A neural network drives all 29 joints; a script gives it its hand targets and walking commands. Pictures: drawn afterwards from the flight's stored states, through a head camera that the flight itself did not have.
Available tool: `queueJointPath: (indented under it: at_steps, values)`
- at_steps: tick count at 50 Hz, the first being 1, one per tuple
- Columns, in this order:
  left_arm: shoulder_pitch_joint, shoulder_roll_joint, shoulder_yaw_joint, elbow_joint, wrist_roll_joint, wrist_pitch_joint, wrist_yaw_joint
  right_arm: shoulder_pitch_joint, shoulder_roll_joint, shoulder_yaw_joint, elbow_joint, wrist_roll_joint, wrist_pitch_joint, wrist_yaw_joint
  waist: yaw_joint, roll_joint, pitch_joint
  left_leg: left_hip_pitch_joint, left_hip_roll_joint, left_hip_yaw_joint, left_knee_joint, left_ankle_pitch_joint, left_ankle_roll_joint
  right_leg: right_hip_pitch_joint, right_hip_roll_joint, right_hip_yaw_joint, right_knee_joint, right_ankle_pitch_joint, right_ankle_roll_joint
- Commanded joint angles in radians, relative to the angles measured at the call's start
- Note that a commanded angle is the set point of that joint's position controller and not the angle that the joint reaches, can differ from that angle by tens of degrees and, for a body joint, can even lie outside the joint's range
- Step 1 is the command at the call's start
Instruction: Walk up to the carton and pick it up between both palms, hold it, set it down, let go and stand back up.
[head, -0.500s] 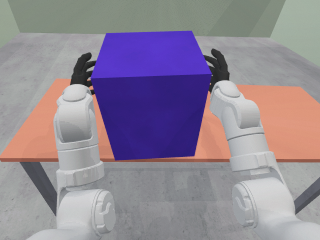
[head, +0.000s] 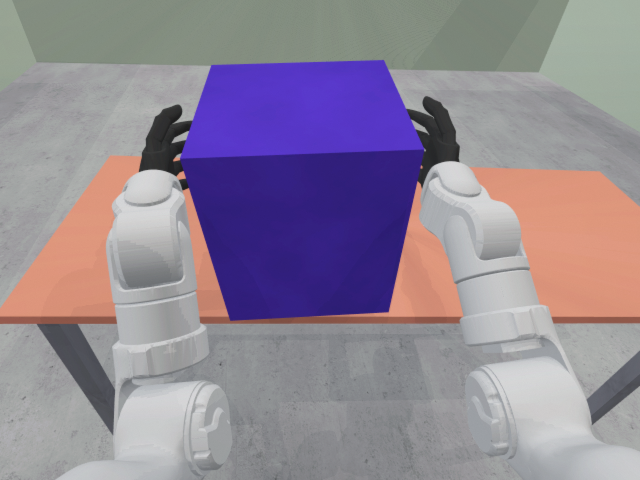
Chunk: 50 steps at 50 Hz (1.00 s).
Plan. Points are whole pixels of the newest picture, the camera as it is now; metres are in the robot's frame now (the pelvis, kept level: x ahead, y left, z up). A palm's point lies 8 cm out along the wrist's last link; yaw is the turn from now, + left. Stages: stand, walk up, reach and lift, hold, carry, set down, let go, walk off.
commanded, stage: hold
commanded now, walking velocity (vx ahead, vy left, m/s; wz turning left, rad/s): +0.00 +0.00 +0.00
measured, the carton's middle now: (304, 194) +0.40 +0.00 +0.19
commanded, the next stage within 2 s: set down in 0.74 s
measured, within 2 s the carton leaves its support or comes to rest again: neither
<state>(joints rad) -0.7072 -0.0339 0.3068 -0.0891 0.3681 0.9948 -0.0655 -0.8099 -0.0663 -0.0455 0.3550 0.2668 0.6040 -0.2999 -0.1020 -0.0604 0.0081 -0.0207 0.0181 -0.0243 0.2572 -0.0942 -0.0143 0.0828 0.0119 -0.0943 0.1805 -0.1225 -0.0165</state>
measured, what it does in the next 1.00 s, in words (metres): stands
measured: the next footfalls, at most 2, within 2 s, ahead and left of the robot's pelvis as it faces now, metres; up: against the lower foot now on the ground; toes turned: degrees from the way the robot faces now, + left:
none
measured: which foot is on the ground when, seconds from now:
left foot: down 0.00-1.00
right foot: down 0.00-1.00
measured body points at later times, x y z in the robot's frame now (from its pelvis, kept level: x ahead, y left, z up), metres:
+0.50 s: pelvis +0.00 +0.00 +0.00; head -0.06 +0.03 +0.45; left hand +0.36 +0.16 +0.25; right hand +0.37 -0.15 +0.26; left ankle +0.04 +0.12 -0.75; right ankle +0.00 -0.10 -0.75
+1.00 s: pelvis +0.00 +0.00 +0.00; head -0.05 +0.03 +0.45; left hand +0.37 +0.16 +0.25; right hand +0.38 -0.14 +0.25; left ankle +0.04 +0.12 -0.75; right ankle +0.00 -0.10 -0.75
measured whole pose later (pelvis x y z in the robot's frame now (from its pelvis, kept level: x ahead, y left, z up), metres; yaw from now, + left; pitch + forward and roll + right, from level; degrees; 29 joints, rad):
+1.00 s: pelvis +0.00 +0.00 +0.00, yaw +1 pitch -10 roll -1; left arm -0.74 -0.05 0.34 -0.02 0.41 0.82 -0.11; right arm -0.80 0.01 -0.14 0.42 0.12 0.40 -0.22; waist -0.09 -0.07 0.06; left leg 0.01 0.02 -0.04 0.24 -0.09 -0.02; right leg 0.11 0.01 -0.11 0.18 -0.13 -0.02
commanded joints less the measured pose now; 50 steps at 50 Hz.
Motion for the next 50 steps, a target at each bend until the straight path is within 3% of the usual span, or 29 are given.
queueJointPath:
  at_steps: [1, 5, 11, 17, 31, 37, 38, 40, 46, 50]
  values:
    - [-0.665, -0.344, -0.419, -0.175, -0.222, -0.072, -0.145, -0.642, 0.286, 0.229, -0.250, 0.084, -0.055, 0.076, -0.010, 0.082, -0.423, 0.166, -0.064, 0.064, 0.022, 0.256, -0.024, 0.017, 0.040, -0.020, -0.011, 0.163, 0.045]
    - [-0.677, -0.338, -0.416, -0.168, -0.220, -0.075, -0.141, -0.650, 0.279, 0.217, -0.231, 0.077, -0.056, 0.080, -0.013, 0.080, -0.417, 0.161, -0.057, 0.061, 0.014, 0.216, -0.026, 0.006, 0.042, -0.026, -0.016, 0.115, 0.044]
    - [-0.672, -0.346, -0.429, -0.191, -0.228, -0.073, -0.138, -0.655, 0.281, 0.230, -0.267, 0.083, -0.056, 0.074, -0.011, 0.092, -0.445, 0.180, -0.060, 0.056, 0.030, 0.275, -0.030, 0.016, 0.042, -0.022, -0.009, 0.170, 0.045]
    - [-0.672, -0.343, -0.401, -0.123, -0.218, -0.070, -0.136, -0.651, 0.273, 0.198, -0.204, 0.064, -0.054, 0.088, -0.007, 0.087, -0.378, 0.122, -0.054, 0.064, 0.000, 0.149, -0.027, -0.007, 0.039, -0.027, -0.020, 0.059, 0.040]
    - [-0.675, -0.342, -0.403, -0.152, -0.216, -0.080, -0.141, -0.658, 0.288, 0.222, -0.231, 0.080, -0.058, 0.080, 0.000, 0.087, -0.431, 0.152, -0.062, 0.064, 0.017, 0.243, -0.024, 0.024, 0.040, -0.021, -0.010, 0.153, 0.044]
    - [-0.677, -0.335, -0.404, -0.152, -0.217, -0.077, -0.142, -0.664, 0.285, 0.218, -0.237, 0.079, -0.056, 0.079, -0.005, 0.076, -0.426, 0.146, -0.062, 0.065, 0.016, 0.224, -0.021, 0.018, 0.039, -0.020, -0.011, 0.143, 0.050]
    - [-0.651, -0.351, -0.388, -0.171, -0.202, -0.099, -0.149, -0.664, 0.316, 0.226, -0.245, 0.065, -0.080, 0.082, 0.012, 0.061, -0.389, 0.154, -0.070, 0.074, 0.007, 0.220, -0.029, 0.014, 0.045, -0.044, -0.023, 0.141, 0.054]
    - [-0.660, -0.356, -0.392, -0.195, -0.192, -0.128, -0.151, -0.650, 0.321, 0.223, -0.247, 0.048, -0.115, 0.087, 0.006, 0.066, -0.415, 0.204, -0.072, 0.072, 0.015, 0.250, -0.038, 0.011, 0.053, -0.050, -0.027, 0.159, 0.050]
    - [-0.630, -0.295, -0.325, -0.057, -0.122, -0.225, -0.166, -0.577, 0.256, 0.092, -0.119, -0.099, -0.245, 0.127, -0.006, 0.087, -0.251, 0.140, -0.058, 0.096, -0.049, -0.030, -0.035, -0.027, 0.040, -0.082, -0.055, -0.058, 0.043]
    - [-0.558, -0.258, -0.292, 0.007, -0.097, -0.308, -0.170, -0.512, 0.235, 0.031, -0.101, -0.182, -0.353, 0.168, -0.001, 0.086, -0.230, 0.122, -0.055, 0.104, -0.061, -0.081, -0.030, -0.011, 0.034, -0.094, -0.054, -0.090, 0.043]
